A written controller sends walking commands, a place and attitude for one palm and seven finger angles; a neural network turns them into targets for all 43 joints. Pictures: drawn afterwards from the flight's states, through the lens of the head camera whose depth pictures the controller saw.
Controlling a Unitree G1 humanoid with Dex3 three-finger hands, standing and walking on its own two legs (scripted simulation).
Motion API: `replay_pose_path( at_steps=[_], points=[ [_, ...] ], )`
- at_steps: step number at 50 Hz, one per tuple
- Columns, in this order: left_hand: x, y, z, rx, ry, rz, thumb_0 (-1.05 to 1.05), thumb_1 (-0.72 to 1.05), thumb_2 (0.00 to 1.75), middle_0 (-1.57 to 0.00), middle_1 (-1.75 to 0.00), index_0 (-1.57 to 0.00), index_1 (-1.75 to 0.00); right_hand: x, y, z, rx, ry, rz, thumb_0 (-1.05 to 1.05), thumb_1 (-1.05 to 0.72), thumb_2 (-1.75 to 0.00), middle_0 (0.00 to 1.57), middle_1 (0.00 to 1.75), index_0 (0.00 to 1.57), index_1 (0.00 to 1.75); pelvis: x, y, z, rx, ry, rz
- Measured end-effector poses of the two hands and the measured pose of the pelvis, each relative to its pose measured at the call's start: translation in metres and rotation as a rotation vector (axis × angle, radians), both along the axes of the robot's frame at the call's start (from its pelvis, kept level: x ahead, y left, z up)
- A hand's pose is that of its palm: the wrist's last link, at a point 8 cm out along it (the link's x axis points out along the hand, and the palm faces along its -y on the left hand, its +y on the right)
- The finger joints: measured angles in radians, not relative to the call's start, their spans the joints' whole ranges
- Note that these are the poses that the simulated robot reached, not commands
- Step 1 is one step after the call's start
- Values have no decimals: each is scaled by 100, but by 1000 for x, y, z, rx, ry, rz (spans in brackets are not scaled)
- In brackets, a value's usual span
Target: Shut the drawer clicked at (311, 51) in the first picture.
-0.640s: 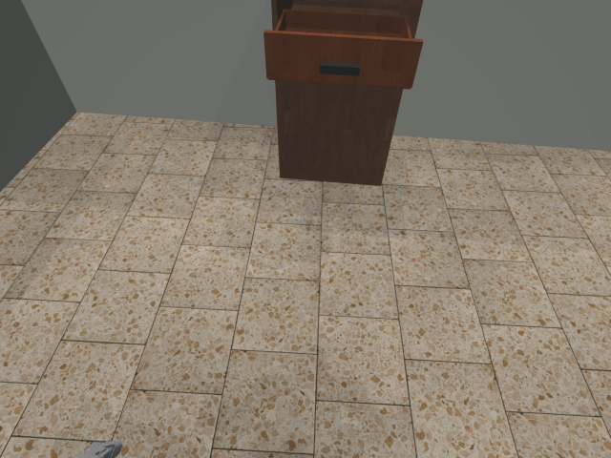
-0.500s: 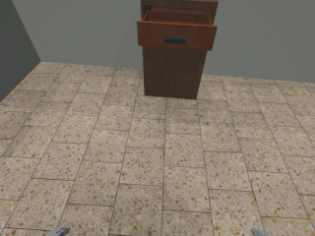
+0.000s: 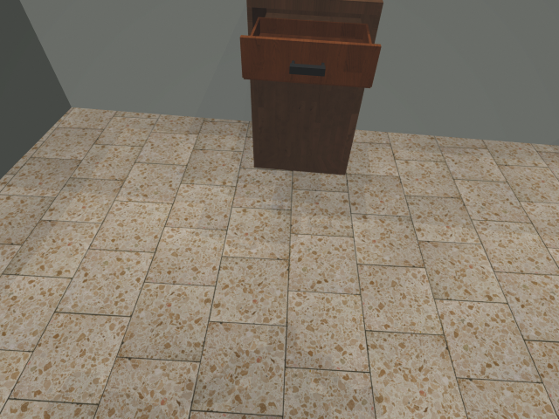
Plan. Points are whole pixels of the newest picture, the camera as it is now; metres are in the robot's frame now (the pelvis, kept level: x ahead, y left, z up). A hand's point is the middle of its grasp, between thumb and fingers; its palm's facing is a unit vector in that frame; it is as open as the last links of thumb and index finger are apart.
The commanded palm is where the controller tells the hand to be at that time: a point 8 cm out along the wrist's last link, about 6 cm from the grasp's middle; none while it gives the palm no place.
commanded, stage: stand and wait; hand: left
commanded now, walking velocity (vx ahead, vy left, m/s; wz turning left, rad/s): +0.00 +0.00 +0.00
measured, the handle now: (307, 66) +1.17 -0.02 -0.04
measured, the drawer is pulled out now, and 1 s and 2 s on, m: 0.29 0.29 0.29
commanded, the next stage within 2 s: look at it before walking up in 0.30 s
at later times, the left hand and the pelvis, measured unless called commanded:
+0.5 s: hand out of the picture +0.07 +0.24 -0.15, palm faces -0.02 -0.94 -0.33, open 7.3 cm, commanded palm none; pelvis -0.01 -0.01 +0.00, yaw +0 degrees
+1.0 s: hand out of the picture +0.06 +0.24 -0.15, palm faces -0.01 -0.94 -0.34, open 7.3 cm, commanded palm none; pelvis -0.01 -0.01 +0.00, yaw +0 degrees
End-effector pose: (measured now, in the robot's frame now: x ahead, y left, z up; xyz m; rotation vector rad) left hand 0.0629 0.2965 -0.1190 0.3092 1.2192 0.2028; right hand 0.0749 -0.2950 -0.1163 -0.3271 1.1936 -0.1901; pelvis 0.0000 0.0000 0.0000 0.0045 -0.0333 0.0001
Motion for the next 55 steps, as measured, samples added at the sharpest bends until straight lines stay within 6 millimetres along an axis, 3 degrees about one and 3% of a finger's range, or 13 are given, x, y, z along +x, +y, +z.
replay_pose_path(
  at_steps=[14, 55],
  points=[
    [-2, -8, 2, -5, -8, -11, 0, 90, 90, -20, -30, -21, -30, -16, -2, -3, 16, 21, -9, 1, -90, -90, 20, 30, 20, 30, -8, -5, 1, 2, 1, -1],
    [-9, -20, -2, -15, 16, 4, 0, 91, 90, -20, -30, -21, -30, -9, -4, -4, 22, 18, -7, 1, -90, -90, 20, 30, 20, 30, -3, -12, 2, -1, 5, -16]
  ],
)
